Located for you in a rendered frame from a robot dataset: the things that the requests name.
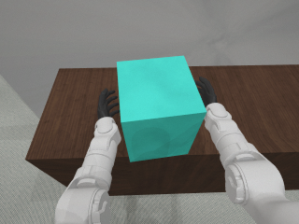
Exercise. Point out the robot left upper arm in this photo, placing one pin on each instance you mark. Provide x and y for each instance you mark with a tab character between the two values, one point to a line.
84	206

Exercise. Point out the left robot hand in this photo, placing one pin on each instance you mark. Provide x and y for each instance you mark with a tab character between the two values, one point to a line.
103	108

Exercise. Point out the robot right forearm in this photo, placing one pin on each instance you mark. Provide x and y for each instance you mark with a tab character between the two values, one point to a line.
228	139

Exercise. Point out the robot left forearm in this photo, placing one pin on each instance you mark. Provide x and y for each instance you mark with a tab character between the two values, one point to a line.
96	169

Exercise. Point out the robot right upper arm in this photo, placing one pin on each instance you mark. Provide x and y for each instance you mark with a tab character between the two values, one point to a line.
258	188

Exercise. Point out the right robot hand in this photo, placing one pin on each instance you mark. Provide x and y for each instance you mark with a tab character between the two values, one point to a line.
208	95

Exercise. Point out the carton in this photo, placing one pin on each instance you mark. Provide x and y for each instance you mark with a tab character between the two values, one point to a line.
160	106

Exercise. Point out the pedestal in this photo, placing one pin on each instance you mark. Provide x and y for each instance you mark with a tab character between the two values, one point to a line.
263	101

